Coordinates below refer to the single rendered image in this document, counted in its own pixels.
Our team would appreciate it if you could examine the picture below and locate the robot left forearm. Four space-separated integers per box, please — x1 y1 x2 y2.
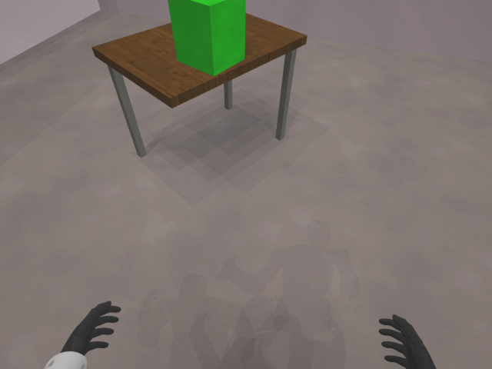
44 351 87 369

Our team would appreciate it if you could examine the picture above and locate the robot left hand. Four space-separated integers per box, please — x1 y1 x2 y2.
61 301 121 356

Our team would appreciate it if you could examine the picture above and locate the robot right hand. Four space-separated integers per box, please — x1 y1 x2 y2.
379 314 436 369

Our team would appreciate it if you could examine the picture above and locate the carton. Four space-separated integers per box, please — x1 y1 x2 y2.
168 0 246 76

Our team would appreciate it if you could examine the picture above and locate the table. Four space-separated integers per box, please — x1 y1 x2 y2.
92 13 307 158

